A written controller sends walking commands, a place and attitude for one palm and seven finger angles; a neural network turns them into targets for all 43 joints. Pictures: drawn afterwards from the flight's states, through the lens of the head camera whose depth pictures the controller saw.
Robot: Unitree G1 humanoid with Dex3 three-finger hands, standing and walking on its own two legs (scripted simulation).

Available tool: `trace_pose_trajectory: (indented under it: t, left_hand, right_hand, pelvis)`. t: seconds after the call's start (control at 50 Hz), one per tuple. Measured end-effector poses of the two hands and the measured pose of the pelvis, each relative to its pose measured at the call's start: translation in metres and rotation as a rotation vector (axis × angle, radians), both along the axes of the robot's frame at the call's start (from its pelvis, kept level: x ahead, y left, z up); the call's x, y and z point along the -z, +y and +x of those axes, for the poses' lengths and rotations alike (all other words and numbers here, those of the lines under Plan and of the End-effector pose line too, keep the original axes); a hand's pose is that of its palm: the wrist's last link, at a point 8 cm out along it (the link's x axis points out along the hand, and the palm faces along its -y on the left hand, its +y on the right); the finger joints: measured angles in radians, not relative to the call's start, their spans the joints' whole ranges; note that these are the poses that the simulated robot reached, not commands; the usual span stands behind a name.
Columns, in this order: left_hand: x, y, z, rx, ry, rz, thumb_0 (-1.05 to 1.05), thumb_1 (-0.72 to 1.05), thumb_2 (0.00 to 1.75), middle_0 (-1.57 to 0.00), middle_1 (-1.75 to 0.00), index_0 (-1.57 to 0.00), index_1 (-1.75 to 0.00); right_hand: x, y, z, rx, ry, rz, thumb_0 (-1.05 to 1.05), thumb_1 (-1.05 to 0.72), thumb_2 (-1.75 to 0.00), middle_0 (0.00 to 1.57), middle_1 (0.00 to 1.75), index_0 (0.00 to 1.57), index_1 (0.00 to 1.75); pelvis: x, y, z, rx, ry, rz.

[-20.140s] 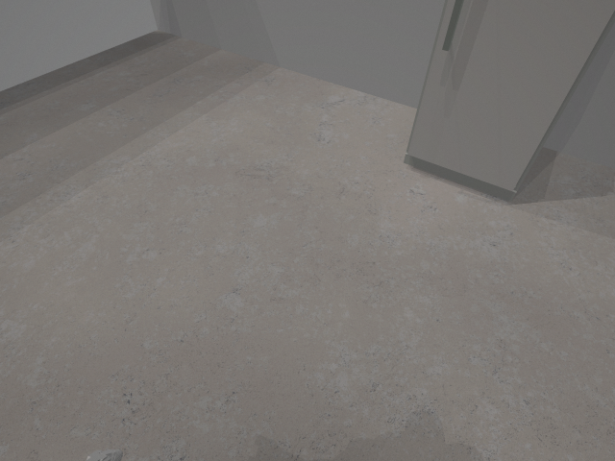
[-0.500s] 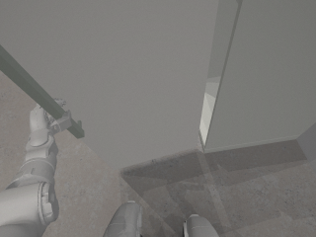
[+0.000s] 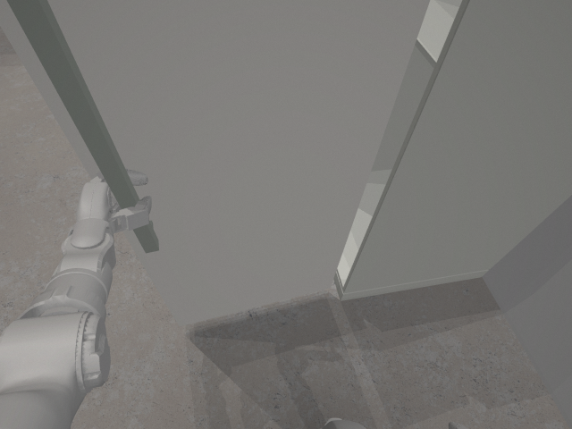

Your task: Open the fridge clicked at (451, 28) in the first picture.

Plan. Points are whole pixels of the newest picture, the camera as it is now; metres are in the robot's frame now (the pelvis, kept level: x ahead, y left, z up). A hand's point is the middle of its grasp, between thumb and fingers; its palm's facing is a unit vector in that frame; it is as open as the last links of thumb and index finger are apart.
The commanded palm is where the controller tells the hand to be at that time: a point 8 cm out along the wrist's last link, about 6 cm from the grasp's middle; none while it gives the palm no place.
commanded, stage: stop walking and hold the door back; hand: left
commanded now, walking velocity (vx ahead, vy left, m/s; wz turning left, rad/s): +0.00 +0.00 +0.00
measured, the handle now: (105, 141) +0.46 +0.27 +0.13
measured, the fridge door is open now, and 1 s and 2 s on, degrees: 95 91 89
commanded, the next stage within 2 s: loosen the grip on the handle in 0.30 s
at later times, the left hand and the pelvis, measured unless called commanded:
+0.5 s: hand (136, 192) +0.45 +0.25 +0.04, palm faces +0.23 -0.96 -0.15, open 6.0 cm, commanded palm +0.42 +0.29 +0.04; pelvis -0.01 +0.00 +0.00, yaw +0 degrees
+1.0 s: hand (136, 194) +0.45 +0.25 +0.03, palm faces +0.22 -0.96 -0.20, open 13.8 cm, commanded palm +0.42 +0.29 +0.05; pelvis -0.02 +0.00 -0.02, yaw +1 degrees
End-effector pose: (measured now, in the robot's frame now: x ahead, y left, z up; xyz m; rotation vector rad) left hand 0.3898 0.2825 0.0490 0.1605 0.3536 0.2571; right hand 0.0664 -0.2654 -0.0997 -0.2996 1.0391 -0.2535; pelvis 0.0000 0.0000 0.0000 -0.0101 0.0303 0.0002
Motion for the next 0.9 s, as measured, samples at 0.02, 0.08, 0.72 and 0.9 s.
trace_pose_trajectory:
  t: [0.02, 0.08, 0.72, 0.9]
  left_hand:
    - [0.0, 0.001, 0.002, 0.005, 0.003, 0.002, 0.04, 0.57, 0.78, -0.32, -1.33, -0.45, -1.4]
    - [-0.001, 0.002, 0.007, 0.003, 0.006, 0.021, 0.04, 0.57, 0.79, -0.32, -1.33, -0.45, -1.4]
    - [-0.001, 0.011, 0.03, -0.02, 0.039, -0.03, 0.02, -0.06, 0.44, -0.33, -1.31, -0.45, -1.39]
    - [-0.003, 0.012, 0.033, -0.015, 0.071, -0.015, 0.0, -0.45, 0.24, -0.3, -1.24, -0.43, -1.31]
  right_hand:
    - [0.004, 0.005, -0.003, -0.001, 0.012, 0.014, 0.0, -0.91, -0.9, 0.2, 0.3, 0.2, 0.3]
    - [0.019, 0.013, -0.012, 0.017, 0.042, 0.048, 0.0, -0.91, -0.9, 0.21, 0.3, 0.2, 0.31]
    - [-0.001, -0.029, -0.084, 0.09, 0.147, -0.026, 0.0, -0.91, -0.9, 0.21, 0.3, 0.2, 0.3]
    - [0.011, -0.005, -0.08, 0.073, 0.15, 0.037, 0.0, -0.91, -0.9, 0.21, 0.3, 0.2, 0.3]
  pelvis:
    - [0.002, 0.0, 0.001, 0.003, 0.001, 0.001]
    - [0.008, 0.0, 0.0, 0.012, 0.006, -0.008]
    - [0.015, -0.004, -0.029, -0.009, 0.176, 0.0]
    - [0.017, 0.0, -0.026, -0.017, 0.193, -0.004]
